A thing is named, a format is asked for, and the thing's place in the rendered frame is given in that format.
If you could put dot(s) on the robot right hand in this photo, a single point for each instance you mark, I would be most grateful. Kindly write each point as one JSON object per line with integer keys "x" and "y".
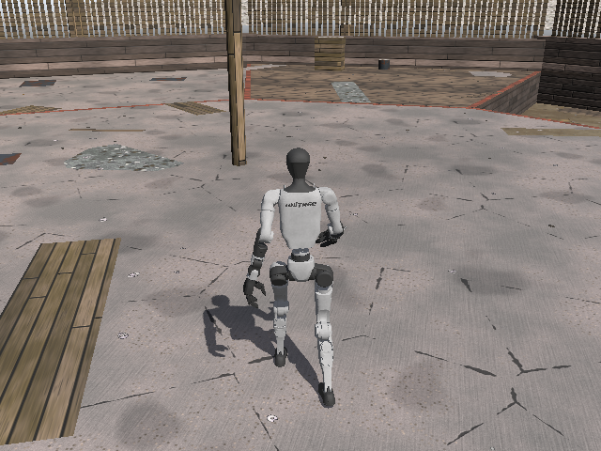
{"x": 323, "y": 236}

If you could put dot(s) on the robot left hand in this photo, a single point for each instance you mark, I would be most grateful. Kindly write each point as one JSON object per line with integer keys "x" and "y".
{"x": 248, "y": 289}

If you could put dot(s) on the robot left upper arm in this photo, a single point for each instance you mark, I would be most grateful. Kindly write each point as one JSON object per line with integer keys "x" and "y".
{"x": 270, "y": 199}

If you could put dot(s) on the left robot thigh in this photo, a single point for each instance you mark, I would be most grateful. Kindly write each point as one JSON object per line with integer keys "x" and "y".
{"x": 279, "y": 283}

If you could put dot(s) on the left robot shin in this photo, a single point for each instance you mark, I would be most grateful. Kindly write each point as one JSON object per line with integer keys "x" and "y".
{"x": 279, "y": 325}

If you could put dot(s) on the robot right forearm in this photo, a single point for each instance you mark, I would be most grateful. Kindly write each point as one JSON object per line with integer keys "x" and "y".
{"x": 336, "y": 237}

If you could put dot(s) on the robot left forearm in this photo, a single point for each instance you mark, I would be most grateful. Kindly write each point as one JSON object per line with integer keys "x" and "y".
{"x": 260, "y": 249}

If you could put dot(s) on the robot right upper arm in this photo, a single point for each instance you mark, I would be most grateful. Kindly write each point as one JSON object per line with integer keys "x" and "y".
{"x": 329, "y": 198}

